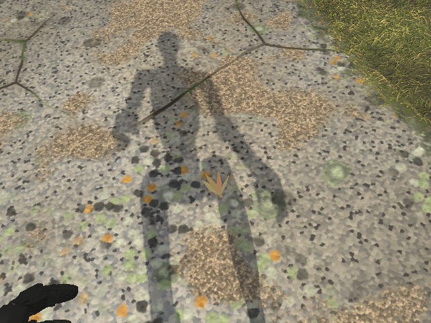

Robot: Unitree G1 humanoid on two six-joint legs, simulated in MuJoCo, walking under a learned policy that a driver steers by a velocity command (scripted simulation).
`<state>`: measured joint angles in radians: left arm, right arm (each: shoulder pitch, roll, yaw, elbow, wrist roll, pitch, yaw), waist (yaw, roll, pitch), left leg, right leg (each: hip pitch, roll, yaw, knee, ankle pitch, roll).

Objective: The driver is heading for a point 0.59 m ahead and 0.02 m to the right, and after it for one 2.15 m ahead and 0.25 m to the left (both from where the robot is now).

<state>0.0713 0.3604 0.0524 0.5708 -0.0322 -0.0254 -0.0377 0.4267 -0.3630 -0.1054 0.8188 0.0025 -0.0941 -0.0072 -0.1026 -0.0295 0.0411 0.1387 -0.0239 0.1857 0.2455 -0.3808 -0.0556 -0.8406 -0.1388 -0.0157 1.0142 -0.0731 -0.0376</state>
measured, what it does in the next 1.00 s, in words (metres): walks ahead: right foot, then left foot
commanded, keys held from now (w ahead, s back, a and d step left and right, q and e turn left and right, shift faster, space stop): w+e+shift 0.26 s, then w+q+shift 0.14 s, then q+shift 0.60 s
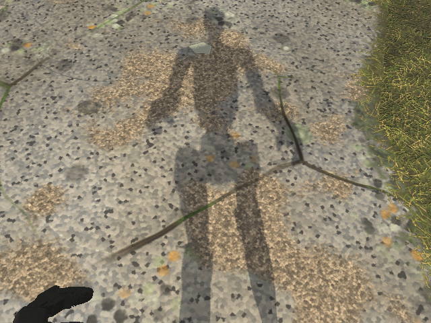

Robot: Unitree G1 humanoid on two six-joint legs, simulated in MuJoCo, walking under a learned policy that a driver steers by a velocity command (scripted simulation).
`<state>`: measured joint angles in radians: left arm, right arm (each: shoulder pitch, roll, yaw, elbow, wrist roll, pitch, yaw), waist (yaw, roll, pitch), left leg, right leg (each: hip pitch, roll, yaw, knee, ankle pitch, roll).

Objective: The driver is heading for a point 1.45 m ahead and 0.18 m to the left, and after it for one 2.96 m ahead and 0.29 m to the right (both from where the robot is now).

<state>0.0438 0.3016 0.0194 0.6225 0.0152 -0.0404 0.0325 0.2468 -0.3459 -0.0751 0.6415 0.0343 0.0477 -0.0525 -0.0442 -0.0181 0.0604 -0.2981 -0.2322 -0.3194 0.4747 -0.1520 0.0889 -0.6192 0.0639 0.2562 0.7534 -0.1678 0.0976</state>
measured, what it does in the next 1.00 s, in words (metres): steps on the spot, turning left: right foot, then left foot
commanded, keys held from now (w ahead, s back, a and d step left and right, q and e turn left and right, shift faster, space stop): q+shift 0.48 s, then shift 0.04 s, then e+shift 0.48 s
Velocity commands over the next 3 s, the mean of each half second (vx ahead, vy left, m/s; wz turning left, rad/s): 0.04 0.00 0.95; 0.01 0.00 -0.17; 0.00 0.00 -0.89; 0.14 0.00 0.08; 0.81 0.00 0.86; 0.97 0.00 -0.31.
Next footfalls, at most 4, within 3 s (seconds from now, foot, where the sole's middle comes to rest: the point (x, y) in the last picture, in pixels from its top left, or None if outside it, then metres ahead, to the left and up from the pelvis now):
0.12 right None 0.20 -0.13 -0.78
0.62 left None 0.04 0.09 -0.78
1.12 right None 0.15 -0.12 -0.78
1.62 left None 0.24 0.08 -0.78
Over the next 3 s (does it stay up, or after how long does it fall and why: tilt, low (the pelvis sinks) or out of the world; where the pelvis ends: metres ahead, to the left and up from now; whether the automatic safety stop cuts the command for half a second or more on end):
stays up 0.93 0.28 -0.01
